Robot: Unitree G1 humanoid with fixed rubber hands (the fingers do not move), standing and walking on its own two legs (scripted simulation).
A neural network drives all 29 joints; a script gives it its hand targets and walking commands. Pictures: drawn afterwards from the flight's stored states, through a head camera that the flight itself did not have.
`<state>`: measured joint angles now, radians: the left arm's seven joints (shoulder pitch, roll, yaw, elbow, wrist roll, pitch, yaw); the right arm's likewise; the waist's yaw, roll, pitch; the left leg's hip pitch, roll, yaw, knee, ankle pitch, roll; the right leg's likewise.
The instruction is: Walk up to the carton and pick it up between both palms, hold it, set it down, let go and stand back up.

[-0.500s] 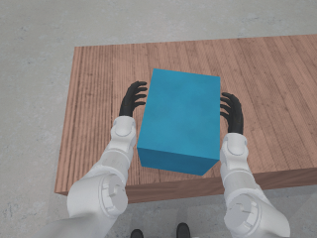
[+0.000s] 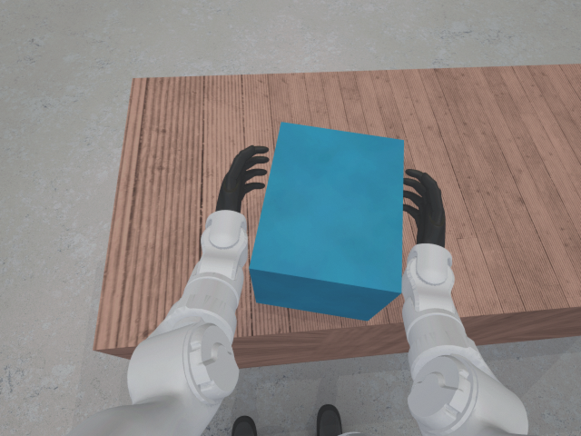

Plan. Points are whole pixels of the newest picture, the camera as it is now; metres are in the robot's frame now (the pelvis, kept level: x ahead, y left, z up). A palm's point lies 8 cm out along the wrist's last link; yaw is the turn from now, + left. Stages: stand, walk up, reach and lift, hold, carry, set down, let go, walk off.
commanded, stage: set down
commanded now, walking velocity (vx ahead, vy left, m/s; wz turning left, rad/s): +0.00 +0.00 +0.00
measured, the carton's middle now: (326, 225) +0.41 -0.06 -0.06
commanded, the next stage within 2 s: none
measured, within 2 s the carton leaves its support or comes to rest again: neither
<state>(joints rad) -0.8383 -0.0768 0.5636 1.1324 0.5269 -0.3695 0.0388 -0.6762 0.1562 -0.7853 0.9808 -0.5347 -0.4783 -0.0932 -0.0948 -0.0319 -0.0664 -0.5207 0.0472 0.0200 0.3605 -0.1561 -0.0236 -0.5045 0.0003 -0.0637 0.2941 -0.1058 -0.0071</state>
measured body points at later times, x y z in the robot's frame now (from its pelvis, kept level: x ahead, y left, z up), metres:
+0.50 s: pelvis +0.00 +0.01 -0.02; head +0.12 +0.02 +0.41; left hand +0.46 +0.10 -0.02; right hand +0.39 -0.20 -0.03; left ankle -0.01 +0.13 -0.74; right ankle +0.00 -0.11 -0.74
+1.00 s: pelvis -0.03 +0.01 -0.04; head +0.06 +0.02 +0.40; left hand +0.46 +0.13 +0.04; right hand +0.40 -0.24 +0.04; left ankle -0.01 +0.13 -0.74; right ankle +0.00 -0.11 -0.74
